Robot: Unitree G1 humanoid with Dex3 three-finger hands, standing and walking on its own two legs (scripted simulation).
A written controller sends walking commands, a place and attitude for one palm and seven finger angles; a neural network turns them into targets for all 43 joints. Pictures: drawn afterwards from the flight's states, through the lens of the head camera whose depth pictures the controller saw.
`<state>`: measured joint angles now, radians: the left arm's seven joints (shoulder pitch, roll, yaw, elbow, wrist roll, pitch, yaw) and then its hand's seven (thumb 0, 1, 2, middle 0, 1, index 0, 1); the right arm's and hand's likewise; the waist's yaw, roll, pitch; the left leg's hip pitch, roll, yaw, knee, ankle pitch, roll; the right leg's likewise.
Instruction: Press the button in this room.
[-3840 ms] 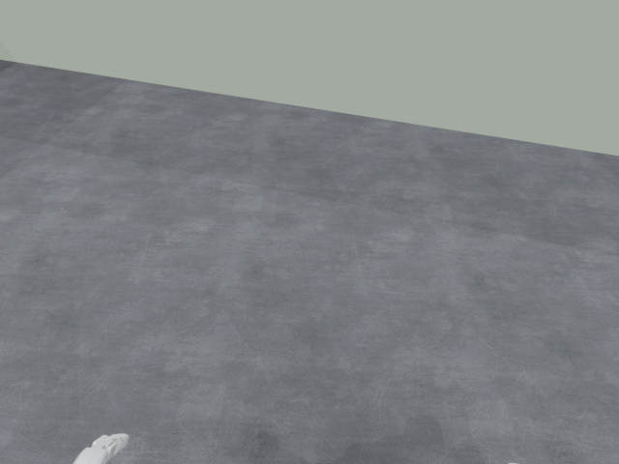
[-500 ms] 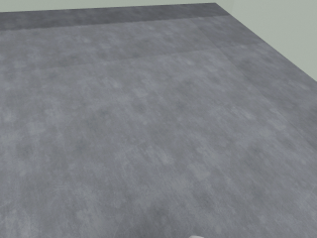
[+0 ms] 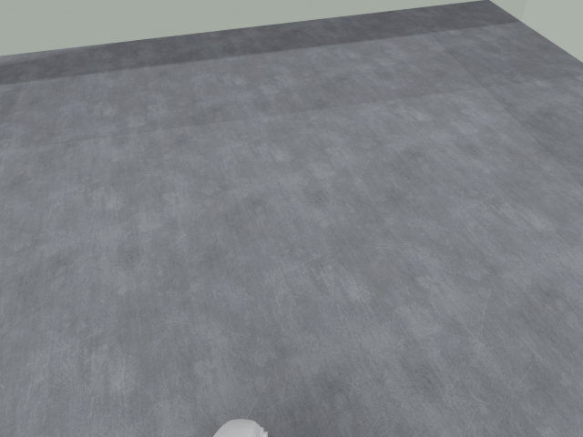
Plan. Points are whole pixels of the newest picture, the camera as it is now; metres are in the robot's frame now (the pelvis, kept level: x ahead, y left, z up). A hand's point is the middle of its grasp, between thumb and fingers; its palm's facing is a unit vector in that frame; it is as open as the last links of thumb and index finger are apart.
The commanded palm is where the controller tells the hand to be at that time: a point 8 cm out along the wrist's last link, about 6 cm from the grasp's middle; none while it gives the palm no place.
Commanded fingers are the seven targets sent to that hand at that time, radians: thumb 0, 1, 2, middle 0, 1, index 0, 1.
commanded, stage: turn or walk to find it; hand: left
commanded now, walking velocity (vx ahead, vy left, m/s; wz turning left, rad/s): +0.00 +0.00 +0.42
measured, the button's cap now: out of the picture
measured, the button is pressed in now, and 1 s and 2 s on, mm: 0 0 0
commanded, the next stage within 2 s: none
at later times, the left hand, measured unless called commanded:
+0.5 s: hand out of the picture -0.02 +0.28 -0.17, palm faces +0.27 -0.93 -0.24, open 7.4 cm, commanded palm none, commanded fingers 0.00 0.90 0.90 -0.20 -0.30 -0.20 -0.30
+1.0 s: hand out of the picture -0.04 +0.20 -0.15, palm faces +0.43 -0.86 -0.26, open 7.4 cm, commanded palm none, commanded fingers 0.00 0.90 0.90 -0.20 -0.30 -0.20 -0.30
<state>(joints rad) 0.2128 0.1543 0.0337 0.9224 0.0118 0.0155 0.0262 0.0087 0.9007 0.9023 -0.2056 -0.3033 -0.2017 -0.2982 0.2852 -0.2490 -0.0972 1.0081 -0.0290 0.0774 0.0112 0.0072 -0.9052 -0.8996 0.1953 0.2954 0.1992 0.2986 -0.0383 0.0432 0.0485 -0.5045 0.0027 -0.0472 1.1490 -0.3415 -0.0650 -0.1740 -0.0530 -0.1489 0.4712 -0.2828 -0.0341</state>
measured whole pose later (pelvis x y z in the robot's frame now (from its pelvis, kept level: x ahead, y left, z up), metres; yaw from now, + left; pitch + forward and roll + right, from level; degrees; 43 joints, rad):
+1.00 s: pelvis -0.05 +0.00 +0.00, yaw +25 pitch -2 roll +2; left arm 0.21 0.15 0.03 0.92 0.01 0.02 0.02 0.01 0.90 0.90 -0.21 -0.30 -0.20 -0.30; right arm 0.29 -0.25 -0.10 1.01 -0.03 0.08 0.01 0.01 -0.91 -0.90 0.20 0.30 0.20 0.30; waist -0.04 0.05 0.05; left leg -0.50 0.01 -0.05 1.18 -0.32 -0.07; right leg -0.19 -0.06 -0.17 0.48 -0.26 -0.04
